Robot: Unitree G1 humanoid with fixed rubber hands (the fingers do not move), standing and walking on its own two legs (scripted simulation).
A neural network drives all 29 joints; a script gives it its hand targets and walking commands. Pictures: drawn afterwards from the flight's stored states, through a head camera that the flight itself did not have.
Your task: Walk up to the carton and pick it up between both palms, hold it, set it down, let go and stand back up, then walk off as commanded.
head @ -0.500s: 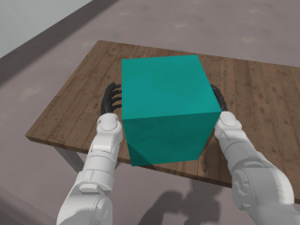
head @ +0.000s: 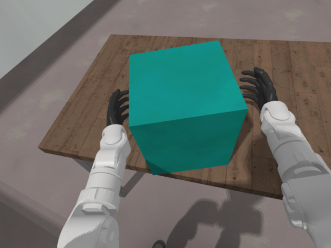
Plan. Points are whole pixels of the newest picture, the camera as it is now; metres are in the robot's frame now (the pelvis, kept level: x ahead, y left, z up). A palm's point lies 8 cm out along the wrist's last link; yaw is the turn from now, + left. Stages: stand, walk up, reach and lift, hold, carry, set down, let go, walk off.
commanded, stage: set down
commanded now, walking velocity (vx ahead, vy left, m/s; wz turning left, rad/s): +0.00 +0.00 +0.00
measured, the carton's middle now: (182, 114) +0.42 +0.05 +0.06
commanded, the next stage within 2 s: none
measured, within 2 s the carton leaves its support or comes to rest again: neither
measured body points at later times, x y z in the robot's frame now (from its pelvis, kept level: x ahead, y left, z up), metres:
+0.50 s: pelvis -0.01 +0.00 +0.00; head +0.02 +0.01 +0.45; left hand +0.31 +0.21 +0.09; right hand +0.41 -0.17 +0.08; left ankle +0.03 +0.17 -0.74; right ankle +0.00 -0.07 -0.74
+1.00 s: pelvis -0.01 -0.01 +0.00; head -0.01 -0.01 +0.45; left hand +0.28 +0.18 +0.07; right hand +0.33 -0.21 +0.05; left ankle +0.03 +0.17 -0.74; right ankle +0.00 -0.07 -0.74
